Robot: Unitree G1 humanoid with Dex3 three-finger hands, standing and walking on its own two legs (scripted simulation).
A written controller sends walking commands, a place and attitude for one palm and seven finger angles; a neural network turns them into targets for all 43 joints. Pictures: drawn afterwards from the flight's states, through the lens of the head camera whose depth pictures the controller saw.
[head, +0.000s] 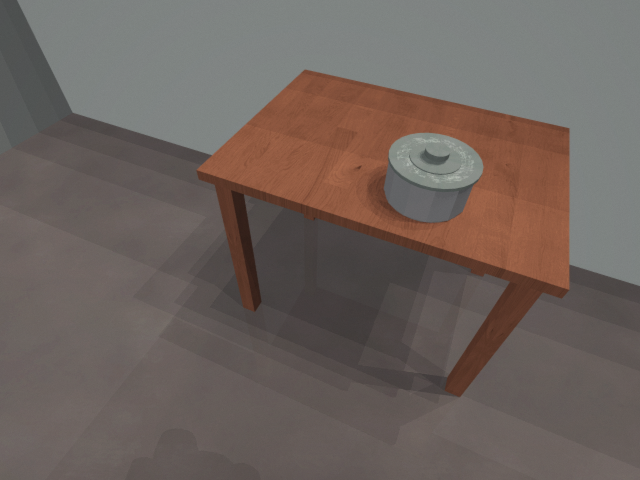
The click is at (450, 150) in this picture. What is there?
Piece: lid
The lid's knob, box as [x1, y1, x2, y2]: [424, 142, 450, 161]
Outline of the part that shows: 426,145 424,153 428,158 435,161 442,161 448,157 450,150 446,145 437,142 429,143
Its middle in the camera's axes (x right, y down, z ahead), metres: +0.25 -0.18 +0.83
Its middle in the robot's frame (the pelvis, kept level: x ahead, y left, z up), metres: +0.75 -0.21 -0.01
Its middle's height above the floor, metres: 0.77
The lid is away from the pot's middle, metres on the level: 0.00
